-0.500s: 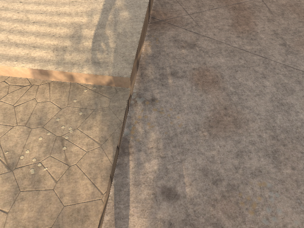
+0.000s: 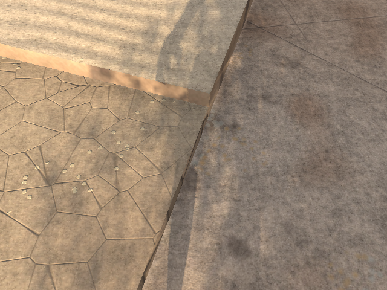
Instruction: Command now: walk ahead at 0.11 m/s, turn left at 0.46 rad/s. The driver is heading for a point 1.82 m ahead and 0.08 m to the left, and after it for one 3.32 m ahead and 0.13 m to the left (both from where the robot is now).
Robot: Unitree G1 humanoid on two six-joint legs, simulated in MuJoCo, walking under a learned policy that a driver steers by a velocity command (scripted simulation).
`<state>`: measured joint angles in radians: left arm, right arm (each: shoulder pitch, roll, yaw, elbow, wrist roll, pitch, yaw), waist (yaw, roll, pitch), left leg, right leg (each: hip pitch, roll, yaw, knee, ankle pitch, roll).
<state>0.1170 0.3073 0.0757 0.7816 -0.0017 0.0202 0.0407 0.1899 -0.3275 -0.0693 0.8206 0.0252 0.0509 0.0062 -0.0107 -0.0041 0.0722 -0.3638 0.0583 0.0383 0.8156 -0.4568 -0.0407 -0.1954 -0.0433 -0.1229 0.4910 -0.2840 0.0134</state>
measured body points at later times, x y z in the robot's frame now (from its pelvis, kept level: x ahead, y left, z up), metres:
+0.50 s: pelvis +0.16 +0.05 +0.01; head +0.18 +0.09 +0.45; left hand +0.33 +0.33 -0.09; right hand +0.20 -0.24 -0.09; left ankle -0.01 +0.11 -0.73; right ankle +0.37 -0.07 -0.69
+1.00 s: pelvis +0.45 +0.08 +0.01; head +0.48 +0.08 +0.46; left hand +0.38 +0.31 -0.13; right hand +0.70 -0.08 -0.07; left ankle +0.57 +0.25 -0.60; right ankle +0.39 -0.04 -0.73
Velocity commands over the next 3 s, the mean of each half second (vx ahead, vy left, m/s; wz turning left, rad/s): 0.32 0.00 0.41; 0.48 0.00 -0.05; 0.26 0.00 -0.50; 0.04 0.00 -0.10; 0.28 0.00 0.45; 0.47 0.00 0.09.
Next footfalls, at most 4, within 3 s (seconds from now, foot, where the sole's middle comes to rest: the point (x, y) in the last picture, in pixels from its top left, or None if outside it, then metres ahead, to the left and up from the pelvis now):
0.06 left None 0.03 0.11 -0.77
0.60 right None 0.43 -0.03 -0.77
1.08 left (120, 224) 0.65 0.25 -0.69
1.58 right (201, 210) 0.75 -0.03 -0.77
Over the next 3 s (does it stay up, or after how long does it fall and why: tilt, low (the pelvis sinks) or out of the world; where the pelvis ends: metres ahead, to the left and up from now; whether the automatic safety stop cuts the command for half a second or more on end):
stays up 1.11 0.15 0.04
